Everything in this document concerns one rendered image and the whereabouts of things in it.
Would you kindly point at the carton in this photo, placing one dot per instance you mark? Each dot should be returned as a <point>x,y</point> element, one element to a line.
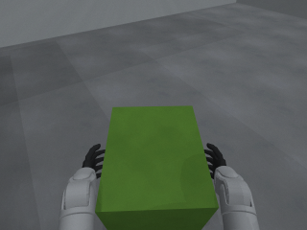
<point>155,174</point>

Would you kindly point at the robot left hand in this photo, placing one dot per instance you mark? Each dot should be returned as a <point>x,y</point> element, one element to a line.
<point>91,161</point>

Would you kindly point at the robot right forearm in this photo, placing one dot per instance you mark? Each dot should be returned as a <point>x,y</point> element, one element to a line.
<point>236,201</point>

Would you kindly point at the robot left forearm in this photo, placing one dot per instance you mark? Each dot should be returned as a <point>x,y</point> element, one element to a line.
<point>77,207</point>

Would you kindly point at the robot right hand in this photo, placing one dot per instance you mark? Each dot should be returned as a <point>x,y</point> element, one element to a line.
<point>217,159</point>

